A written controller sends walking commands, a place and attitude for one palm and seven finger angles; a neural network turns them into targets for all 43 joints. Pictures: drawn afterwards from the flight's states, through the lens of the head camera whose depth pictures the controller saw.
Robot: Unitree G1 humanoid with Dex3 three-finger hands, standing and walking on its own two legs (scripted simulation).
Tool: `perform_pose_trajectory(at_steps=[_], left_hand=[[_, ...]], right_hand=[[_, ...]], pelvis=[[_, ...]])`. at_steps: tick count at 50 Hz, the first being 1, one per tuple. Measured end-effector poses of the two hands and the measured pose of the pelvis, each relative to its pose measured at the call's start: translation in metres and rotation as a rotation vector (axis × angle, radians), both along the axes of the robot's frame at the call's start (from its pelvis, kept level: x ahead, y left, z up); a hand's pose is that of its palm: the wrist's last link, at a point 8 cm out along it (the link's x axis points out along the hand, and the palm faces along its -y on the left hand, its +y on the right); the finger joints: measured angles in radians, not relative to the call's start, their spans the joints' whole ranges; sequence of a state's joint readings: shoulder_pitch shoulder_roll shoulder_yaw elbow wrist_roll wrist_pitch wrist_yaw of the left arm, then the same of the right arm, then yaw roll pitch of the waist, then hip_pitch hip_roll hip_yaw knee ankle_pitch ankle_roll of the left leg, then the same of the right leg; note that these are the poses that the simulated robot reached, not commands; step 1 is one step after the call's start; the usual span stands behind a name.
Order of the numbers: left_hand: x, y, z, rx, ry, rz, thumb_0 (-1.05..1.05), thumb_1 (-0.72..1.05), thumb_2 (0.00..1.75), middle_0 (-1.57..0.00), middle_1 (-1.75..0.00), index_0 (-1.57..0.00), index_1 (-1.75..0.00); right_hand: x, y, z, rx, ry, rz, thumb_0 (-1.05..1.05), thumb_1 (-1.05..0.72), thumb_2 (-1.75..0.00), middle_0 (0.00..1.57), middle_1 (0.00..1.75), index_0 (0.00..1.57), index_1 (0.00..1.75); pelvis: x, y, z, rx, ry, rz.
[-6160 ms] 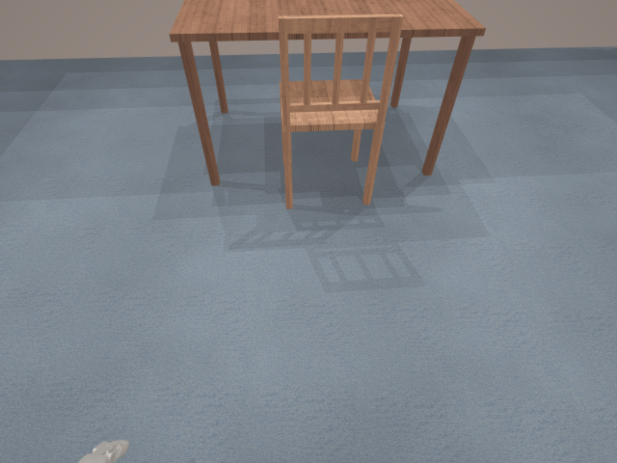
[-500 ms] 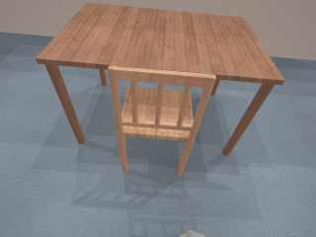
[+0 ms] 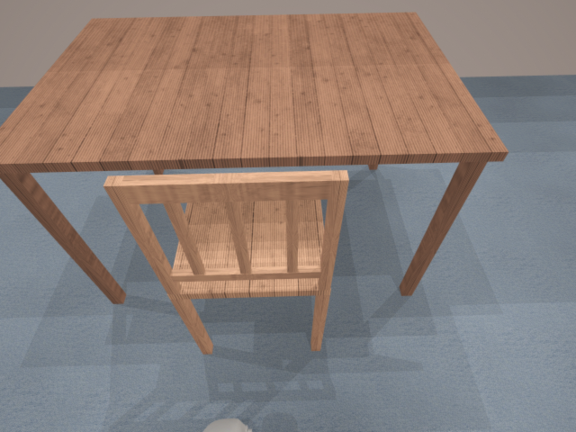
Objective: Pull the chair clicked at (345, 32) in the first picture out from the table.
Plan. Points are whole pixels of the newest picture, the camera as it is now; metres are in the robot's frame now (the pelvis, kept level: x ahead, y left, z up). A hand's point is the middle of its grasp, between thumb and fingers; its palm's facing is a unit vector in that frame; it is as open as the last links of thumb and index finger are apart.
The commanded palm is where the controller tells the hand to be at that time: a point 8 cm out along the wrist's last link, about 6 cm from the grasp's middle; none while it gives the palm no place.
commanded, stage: come to a stop and stand still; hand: left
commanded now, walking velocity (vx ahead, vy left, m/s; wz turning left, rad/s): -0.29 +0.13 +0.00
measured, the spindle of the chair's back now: (239, 238) +0.49 +0.12 -0.11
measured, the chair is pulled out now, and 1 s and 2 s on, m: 0.00 0.00 0.00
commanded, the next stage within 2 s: look again from close up in 1.92 s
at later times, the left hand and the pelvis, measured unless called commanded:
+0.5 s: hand out of the picture +0.02 +0.19 -0.17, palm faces +0.02 -0.97 -0.26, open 7.4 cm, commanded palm none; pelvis +0.02 +0.01 +0.00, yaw -2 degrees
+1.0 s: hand out of the picture +0.04 +0.20 -0.17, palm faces +0.01 -0.98 -0.20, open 7.3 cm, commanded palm none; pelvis +0.00 +0.02 +0.00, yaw -1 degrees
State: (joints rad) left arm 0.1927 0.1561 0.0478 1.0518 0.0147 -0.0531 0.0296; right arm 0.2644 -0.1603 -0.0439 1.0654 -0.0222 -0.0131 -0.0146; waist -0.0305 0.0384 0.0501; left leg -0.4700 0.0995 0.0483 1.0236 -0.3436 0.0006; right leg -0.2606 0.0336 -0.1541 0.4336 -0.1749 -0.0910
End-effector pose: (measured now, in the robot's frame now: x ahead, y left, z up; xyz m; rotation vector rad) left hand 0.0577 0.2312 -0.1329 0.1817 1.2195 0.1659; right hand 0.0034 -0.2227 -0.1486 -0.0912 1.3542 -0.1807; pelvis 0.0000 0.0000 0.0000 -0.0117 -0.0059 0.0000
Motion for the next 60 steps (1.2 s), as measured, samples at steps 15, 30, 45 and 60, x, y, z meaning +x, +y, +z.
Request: perform_pose_trajectory(at_steps=[15,30,45,60], left_hand=[[-0.015,0.003,-0.021,-0.064,0.152,0.063,0.00,0.92,0.90,-0.20,-0.30,-0.20,-0.30],[-0.035,0.016,-0.002,0.056,0.090,0.024,0.00,0.91,0.90,-0.20,-0.30,-0.20,-0.30],[-0.008,0.015,-0.005,-0.018,-0.021,-0.028,0.00,0.91,0.90,-0.20,-0.30,-0.20,-0.30],[-0.052,0.017,-0.016,-0.058,0.131,0.020,0.00,0.91,0.90,-0.20,-0.30,-0.20,-0.30]], right_hand=[[0.099,0.019,0.014,-0.051,-0.107,0.083,0.00,-0.94,-0.89,0.20,0.30,0.20,0.29],[0.070,0.001,-0.005,0.001,-0.155,0.030,0.00,-0.92,-0.89,0.20,0.30,0.20,0.29],[-0.035,0.022,0.004,0.000,0.038,0.006,0.00,-0.92,-0.89,0.20,0.30,0.20,0.29],[-0.031,0.046,0.003,0.015,0.071,0.001,0.00,-0.91,-0.90,0.20,0.30,0.20,0.29]], pelvis=[[0.036,0.017,-0.001,0.024,-0.029,-0.027],[0.017,0.010,-0.009,0.010,-0.047,-0.024],[-0.005,0.019,-0.004,0.015,-0.019,-0.026],[0.009,0.032,-0.002,0.008,-0.011,-0.026]])
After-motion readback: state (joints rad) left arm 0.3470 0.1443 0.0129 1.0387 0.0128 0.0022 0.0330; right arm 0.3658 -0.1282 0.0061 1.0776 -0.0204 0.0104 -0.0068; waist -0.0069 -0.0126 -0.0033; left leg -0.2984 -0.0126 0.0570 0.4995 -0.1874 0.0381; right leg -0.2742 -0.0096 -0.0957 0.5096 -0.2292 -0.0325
